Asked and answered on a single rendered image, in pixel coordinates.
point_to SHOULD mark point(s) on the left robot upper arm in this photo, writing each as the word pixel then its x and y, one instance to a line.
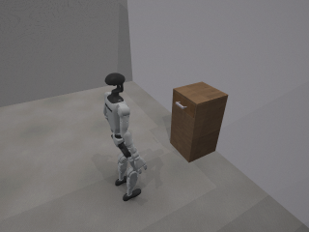
pixel 104 106

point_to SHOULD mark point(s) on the right robot upper arm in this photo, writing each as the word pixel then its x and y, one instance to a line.
pixel 123 112

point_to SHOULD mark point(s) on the right robot forearm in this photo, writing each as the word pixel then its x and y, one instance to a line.
pixel 130 145

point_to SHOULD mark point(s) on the drawer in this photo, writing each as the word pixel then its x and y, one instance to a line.
pixel 189 107

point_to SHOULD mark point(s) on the left robot shin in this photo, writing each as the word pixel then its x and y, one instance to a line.
pixel 122 169

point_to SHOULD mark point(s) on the robot right hand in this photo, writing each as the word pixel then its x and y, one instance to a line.
pixel 139 163

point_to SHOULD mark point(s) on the handle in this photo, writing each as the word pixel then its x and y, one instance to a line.
pixel 178 104

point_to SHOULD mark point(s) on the humanoid robot torso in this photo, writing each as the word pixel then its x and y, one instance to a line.
pixel 114 121

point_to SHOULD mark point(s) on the cabinet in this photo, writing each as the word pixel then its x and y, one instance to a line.
pixel 196 137

